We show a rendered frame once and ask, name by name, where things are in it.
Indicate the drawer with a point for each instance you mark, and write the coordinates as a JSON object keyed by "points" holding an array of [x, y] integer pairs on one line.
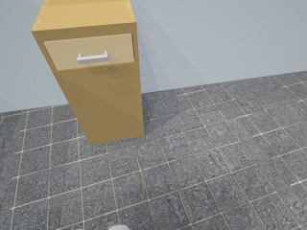
{"points": [[65, 52]]}

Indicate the cabinet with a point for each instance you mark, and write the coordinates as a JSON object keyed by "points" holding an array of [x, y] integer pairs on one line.
{"points": [[106, 99]]}

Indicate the handle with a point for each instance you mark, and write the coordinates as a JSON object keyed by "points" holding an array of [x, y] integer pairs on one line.
{"points": [[92, 59]]}

